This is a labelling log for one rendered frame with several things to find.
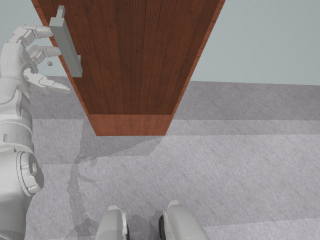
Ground robot thigh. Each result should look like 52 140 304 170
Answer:
163 204 210 240
94 209 128 240

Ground cupboard door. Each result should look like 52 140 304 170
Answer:
37 0 220 115

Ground right robot thigh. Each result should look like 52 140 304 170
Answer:
163 204 210 240

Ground handle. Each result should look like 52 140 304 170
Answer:
49 5 83 78

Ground robot left upper arm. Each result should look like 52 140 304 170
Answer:
0 151 44 240

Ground robot left forearm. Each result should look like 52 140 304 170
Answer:
0 77 34 156

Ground left robot hand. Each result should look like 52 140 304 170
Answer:
0 23 71 95

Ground left robot thigh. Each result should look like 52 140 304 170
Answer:
94 209 128 240

